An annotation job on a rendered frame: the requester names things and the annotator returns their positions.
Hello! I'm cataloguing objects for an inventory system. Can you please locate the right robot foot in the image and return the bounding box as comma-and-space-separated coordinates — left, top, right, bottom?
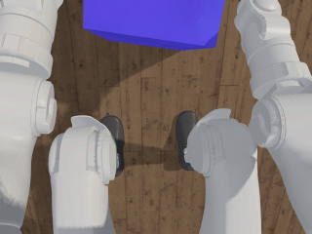
175, 110, 198, 171

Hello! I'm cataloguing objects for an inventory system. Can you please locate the robot right forearm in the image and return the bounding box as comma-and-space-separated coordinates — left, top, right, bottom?
234, 0, 312, 100

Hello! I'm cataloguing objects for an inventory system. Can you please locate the left robot upper arm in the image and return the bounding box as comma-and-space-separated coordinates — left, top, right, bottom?
0, 70, 58, 234

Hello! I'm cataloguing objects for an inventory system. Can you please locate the carton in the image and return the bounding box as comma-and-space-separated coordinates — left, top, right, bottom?
83, 0, 225, 51

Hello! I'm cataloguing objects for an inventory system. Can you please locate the right robot upper arm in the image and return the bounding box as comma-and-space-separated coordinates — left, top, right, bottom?
249, 93, 312, 234

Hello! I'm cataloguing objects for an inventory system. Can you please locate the robot left forearm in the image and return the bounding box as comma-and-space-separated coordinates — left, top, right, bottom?
0, 0, 63, 80

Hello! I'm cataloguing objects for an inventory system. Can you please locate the robot right shin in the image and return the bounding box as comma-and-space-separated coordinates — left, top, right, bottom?
183, 108, 257, 171

